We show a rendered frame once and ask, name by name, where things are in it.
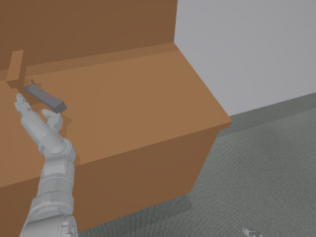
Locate robot left upper arm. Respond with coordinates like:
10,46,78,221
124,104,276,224
21,213,79,237

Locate counter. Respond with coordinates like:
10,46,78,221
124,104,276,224
0,0,232,237

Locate tap lever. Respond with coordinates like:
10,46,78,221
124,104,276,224
24,83,67,114

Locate right robot hand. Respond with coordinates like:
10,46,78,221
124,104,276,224
241,225,262,237

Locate left robot forearm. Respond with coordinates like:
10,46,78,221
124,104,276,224
19,132,76,237

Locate left robot hand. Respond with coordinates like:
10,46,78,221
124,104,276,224
14,93,63,146

